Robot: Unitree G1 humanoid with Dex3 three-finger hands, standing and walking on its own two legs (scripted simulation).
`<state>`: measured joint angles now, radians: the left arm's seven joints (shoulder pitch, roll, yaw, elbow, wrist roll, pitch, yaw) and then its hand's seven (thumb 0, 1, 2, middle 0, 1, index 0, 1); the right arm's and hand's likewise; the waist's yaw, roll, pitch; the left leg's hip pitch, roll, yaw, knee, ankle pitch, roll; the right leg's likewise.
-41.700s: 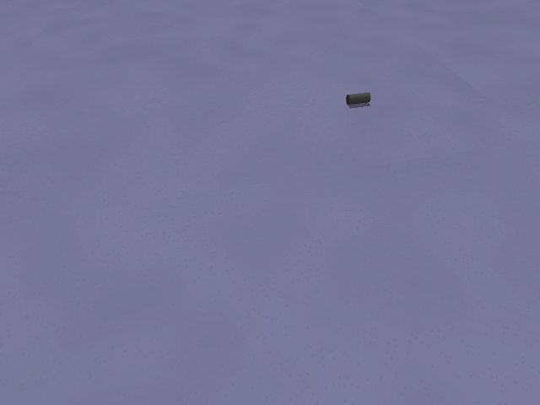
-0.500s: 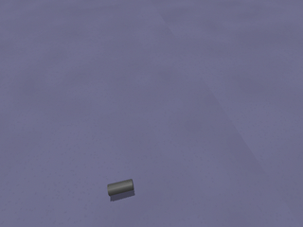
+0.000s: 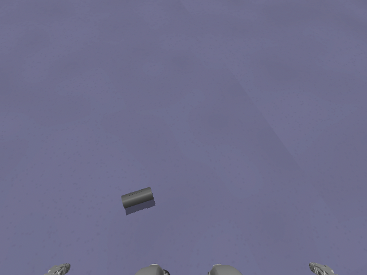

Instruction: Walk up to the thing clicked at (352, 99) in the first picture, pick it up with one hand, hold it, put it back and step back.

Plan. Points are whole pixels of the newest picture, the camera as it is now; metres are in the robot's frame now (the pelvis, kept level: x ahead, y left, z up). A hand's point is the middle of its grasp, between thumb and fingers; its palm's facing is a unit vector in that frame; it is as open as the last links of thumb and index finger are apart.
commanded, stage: step back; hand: left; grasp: from above
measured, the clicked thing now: (137, 197) +0.52 +0.26 -0.73
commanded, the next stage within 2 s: none
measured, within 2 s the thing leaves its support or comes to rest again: neither
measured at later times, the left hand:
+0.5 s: hand out of the picture +0.00 +0.26 -0.15, palm faces +0.06 -0.93 -0.37, open 7.4 cm
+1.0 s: hand out of the picture -0.25 +0.22 -0.13, palm faces +0.01 -0.91 -0.42, open 7.4 cm
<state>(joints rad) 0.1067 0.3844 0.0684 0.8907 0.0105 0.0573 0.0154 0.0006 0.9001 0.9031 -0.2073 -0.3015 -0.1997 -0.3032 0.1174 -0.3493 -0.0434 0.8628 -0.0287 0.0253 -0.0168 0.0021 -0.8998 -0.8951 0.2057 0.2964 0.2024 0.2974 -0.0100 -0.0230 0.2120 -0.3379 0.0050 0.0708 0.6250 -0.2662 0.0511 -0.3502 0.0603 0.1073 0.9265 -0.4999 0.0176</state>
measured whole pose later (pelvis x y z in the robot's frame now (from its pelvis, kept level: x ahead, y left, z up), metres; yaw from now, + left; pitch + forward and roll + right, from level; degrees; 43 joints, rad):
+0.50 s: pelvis -0.13 -0.01 -0.01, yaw +4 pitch -3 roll +2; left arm 0.09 0.38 0.07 0.76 0.01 0.06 0.01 0.00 0.90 0.90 -0.21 -0.30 -0.20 -0.30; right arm 0.16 -0.37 -0.04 0.88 -0.03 0.03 -0.02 0.00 -0.90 -0.90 0.20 0.30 0.20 0.30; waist 0.02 -0.06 0.22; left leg -0.25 -0.07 -0.02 0.64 -0.34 0.02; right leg -0.42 -0.04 0.02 0.70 -0.25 -0.01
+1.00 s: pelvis -0.29 -0.06 +0.00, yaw -1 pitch -3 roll +2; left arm 0.25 0.35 0.07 0.87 0.04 0.05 -0.01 0.00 0.90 0.90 -0.21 -0.30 -0.20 -0.30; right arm 0.13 -0.40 -0.06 0.84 -0.01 0.08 -0.01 0.00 -0.90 -0.90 0.20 0.30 0.20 0.30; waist 0.05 0.03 0.14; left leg -0.54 -0.07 -0.12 1.00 -0.44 -0.01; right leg -0.26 0.00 0.06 0.67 -0.36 -0.02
